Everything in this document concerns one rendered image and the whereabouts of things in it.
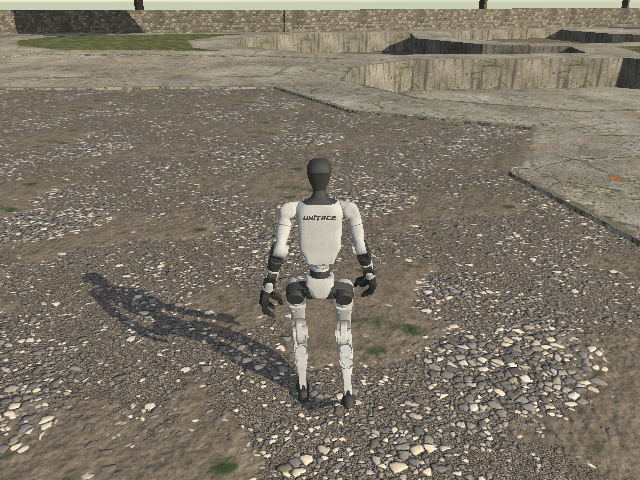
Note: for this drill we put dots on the right robot forearm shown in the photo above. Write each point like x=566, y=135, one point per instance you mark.
x=366, y=263

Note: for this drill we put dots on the robot left hand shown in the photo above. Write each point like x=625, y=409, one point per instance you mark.
x=264, y=302

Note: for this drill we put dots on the left robot upper arm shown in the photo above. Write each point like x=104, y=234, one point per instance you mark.
x=288, y=211

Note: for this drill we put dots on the robot right hand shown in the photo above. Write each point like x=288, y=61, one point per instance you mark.
x=362, y=283

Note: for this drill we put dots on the left robot forearm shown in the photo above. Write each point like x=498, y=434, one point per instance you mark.
x=272, y=271

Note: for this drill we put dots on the left robot foot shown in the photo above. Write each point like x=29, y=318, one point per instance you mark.
x=303, y=394

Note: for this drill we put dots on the right robot upper arm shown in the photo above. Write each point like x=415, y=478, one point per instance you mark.
x=351, y=211

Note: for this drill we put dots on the robot foot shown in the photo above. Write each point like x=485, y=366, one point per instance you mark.
x=303, y=394
x=348, y=400

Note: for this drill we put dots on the right robot foot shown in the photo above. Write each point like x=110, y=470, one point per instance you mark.
x=348, y=400

